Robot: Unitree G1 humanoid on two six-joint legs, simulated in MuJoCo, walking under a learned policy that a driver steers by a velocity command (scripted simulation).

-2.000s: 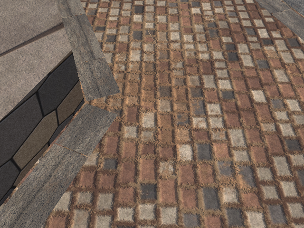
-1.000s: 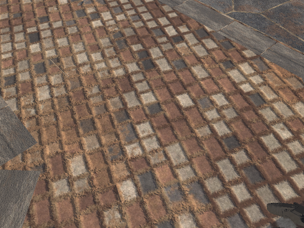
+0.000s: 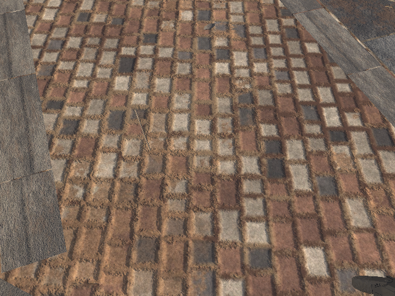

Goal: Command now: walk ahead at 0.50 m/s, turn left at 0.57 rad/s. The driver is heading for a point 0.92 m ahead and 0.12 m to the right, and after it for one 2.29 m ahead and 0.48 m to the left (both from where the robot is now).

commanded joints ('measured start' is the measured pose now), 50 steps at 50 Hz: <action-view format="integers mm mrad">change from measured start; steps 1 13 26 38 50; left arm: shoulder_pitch -26 -191 20 -45 54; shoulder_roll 80 44 165 149 21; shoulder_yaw -13 -27 31 18 -18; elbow -146 -150 -160 -194 -172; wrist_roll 8 8 2 1 20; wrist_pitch -66 -42 -36 -23 8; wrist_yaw -11 -22 -60 -6 5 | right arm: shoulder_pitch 352 203 223 80 255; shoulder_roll -276 -137 -181 -81 -211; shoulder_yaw -88 -26 -34 10 -48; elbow -20 49 113 2 21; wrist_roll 2 -27 -28 -47 -43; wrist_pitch -17 -63 -21 -79 -120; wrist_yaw -17 -45 -77 -50 -44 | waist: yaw -162 -90 56 -41 -141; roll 156 43 29 -70 7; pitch -440 -57 -230 -70 -312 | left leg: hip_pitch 913 355 475 -72 590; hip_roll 336 137 172 65 217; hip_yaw -895 -160 26 -99 -321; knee -327 -466 135 200 -192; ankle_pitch -316 249 762 0 12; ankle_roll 323 130 -13 -176 0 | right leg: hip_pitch -754 -616 -143 -268 -287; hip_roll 116 -32 119 -11 93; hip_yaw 309 253 218 497 511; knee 729 115 -132 -444 175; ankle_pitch -122 555 454 578 269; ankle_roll -22 2 -202 -318 -139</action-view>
